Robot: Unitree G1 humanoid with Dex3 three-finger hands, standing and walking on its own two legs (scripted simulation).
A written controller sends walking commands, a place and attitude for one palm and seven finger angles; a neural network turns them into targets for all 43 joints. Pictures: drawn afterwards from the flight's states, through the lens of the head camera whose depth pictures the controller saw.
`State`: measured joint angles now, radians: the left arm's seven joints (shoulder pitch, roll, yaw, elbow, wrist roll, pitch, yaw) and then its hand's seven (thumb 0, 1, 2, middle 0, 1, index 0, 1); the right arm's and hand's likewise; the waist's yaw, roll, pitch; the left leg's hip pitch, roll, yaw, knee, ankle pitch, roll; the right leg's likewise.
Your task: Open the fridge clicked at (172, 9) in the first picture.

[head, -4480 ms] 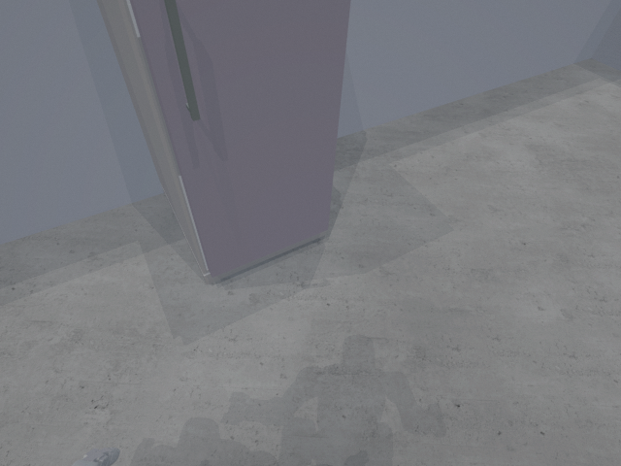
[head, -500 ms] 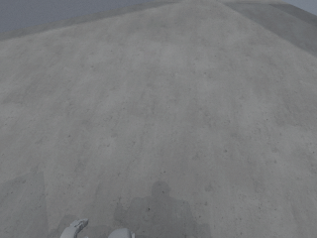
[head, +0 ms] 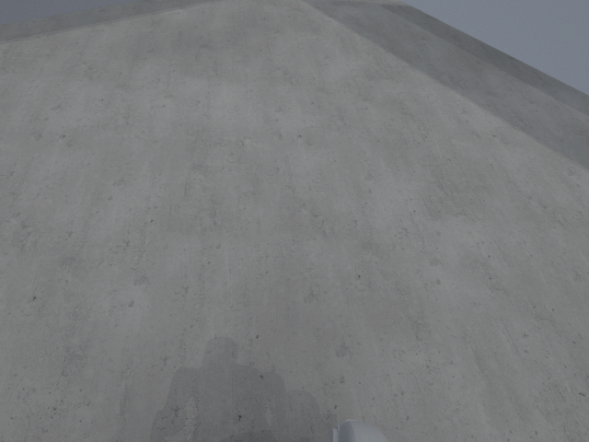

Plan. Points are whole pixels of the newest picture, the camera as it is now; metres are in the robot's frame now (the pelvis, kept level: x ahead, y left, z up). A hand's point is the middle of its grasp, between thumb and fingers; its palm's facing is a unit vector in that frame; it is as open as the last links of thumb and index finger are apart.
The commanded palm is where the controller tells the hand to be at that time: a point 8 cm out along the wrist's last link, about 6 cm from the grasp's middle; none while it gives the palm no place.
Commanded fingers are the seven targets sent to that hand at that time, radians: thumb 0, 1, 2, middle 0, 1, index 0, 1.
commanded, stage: walk to a spot facing it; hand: left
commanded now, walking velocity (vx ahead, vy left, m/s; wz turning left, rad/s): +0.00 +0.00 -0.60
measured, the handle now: out of the picture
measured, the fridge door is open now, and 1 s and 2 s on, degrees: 0 0 0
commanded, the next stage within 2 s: none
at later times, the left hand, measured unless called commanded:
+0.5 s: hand (226, 369) +0.24 +0.12 -0.16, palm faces -0.31 -0.92 -0.26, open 7.3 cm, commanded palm none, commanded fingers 0.00 0.90 0.90 -0.20 -0.30 -0.20 -0.30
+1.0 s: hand (212, 344) +0.29 +0.16 -0.18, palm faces -0.55 -0.81 -0.19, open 7.4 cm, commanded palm none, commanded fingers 0.00 0.90 0.90 -0.20 -0.30 -0.20 -0.30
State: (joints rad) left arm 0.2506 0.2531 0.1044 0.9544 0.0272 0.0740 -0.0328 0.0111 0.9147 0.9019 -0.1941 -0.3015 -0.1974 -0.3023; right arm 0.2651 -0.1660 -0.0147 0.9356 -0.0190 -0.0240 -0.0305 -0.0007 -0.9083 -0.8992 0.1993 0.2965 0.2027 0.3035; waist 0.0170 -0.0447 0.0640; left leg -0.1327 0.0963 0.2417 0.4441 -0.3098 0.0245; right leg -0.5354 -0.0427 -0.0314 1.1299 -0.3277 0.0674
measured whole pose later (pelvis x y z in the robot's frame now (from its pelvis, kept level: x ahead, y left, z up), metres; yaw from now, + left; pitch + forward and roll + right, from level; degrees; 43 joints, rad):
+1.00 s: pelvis +0.12 +0.02 +0.00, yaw -37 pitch +1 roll -3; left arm 0.21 0.26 0.10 0.92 0.02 0.09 -0.03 0.01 0.91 0.90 -0.19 -0.30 -0.20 -0.30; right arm 0.23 -0.17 -0.03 0.91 -0.02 0.00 -0.02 0.00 -0.91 -0.90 0.20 0.30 0.20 0.30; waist 0.00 -0.03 0.08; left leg -0.22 0.13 0.26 0.48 -0.27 0.03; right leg -0.45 -0.06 -0.02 1.06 -0.42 0.09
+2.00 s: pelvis +0.20 -0.08 +0.00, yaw -73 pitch +0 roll -2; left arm 0.21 0.25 0.11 0.94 0.03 0.07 -0.03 0.01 0.92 0.90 -0.19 -0.30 -0.20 -0.30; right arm 0.27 -0.16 -0.02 0.95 -0.02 -0.02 -0.03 0.00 -0.91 -0.90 0.20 0.30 0.20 0.30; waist 0.01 -0.04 0.08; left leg -0.15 0.10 0.27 0.45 -0.30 0.03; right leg -0.53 -0.06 -0.03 1.12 -0.32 0.08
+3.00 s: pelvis +0.24 -0.17 +0.00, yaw -109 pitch +0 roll -3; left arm 0.22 0.26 0.10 0.92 0.02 0.09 -0.03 0.01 0.91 0.90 -0.19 -0.30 -0.20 -0.30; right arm 0.21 -0.17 -0.03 0.90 -0.02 0.00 -0.02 0.00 -0.91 -0.90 0.20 0.30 0.20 0.30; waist 0.01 -0.03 0.08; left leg -0.22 0.12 0.25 0.48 -0.26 0.03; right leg -0.44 -0.06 -0.02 1.06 -0.42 0.09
